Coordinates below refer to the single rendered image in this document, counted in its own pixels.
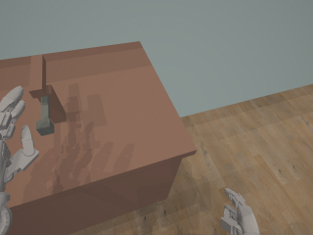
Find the left robot hand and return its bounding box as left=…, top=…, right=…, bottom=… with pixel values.
left=0, top=86, right=39, bottom=192

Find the right robot hand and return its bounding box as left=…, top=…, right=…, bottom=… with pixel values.
left=221, top=188, right=260, bottom=235

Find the tap lever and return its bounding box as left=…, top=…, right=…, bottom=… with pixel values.
left=36, top=95, right=55, bottom=136

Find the left robot forearm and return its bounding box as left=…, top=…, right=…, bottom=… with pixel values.
left=0, top=192, right=13, bottom=235

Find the counter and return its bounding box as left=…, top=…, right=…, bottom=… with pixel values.
left=0, top=41, right=197, bottom=235

